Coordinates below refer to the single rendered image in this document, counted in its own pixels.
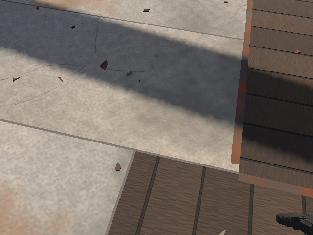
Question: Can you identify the right robot hand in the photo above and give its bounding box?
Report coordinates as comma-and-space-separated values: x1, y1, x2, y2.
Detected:
276, 213, 313, 235

